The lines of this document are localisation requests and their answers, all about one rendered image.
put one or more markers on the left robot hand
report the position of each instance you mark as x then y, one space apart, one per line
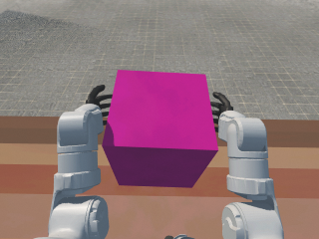
94 99

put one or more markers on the robot left forearm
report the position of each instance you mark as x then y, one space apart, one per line
77 143

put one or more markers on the right robot hand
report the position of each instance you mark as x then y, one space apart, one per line
223 106

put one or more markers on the robot right forearm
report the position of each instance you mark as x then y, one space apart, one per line
247 150

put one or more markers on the robot left upper arm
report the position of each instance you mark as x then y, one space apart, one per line
79 217

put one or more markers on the carton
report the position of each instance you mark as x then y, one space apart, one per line
160 130

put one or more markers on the robot right upper arm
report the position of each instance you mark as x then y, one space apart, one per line
250 220

